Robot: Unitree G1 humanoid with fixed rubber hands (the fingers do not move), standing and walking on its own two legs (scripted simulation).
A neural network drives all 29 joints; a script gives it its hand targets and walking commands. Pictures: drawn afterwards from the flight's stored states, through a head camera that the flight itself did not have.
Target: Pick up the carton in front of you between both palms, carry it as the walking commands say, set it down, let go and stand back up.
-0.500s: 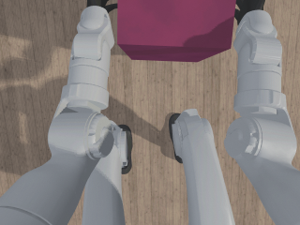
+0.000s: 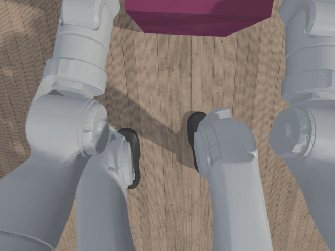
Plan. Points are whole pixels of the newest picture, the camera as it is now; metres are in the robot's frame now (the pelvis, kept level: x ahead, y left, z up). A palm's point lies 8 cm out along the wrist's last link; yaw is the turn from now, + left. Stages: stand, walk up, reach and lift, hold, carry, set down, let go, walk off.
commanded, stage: set down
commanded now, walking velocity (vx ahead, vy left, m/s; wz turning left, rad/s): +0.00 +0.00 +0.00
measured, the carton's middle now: out of the picture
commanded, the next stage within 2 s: none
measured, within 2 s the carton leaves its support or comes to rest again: rests again in 0.18 s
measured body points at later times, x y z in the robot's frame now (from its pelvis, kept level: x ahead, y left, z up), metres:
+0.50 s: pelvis -0.02 +0.01 -0.01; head +0.36 -0.04 +0.21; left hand +0.58 +0.03 -0.19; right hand +0.51 -0.27 -0.19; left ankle +0.09 +0.12 -0.36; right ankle +0.10 -0.12 -0.36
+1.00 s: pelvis -0.01 +0.01 -0.02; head +0.37 -0.03 +0.20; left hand +0.58 +0.04 -0.21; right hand +0.50 -0.27 -0.21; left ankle +0.09 +0.12 -0.36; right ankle +0.10 -0.12 -0.36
